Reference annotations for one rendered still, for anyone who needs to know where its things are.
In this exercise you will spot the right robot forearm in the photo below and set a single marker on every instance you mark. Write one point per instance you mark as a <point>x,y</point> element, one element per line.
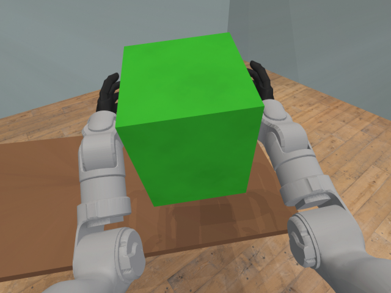
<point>302,181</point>

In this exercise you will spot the robot left upper arm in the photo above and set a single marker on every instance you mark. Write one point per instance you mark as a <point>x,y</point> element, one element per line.
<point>105,262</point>

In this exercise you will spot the robot right hand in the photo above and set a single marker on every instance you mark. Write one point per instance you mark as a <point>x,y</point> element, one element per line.
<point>261,80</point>

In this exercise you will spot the robot left hand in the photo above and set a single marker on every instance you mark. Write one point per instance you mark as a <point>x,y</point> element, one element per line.
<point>107,97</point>

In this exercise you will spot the carton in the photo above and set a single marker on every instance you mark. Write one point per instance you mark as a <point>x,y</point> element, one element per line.
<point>188,115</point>

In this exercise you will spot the robot right upper arm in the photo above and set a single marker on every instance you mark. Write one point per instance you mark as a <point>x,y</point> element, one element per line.
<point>328,240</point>

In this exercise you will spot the table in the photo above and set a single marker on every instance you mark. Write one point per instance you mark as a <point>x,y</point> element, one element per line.
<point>40,192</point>

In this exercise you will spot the left robot forearm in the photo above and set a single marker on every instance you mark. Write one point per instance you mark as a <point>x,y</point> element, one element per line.
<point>101,176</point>

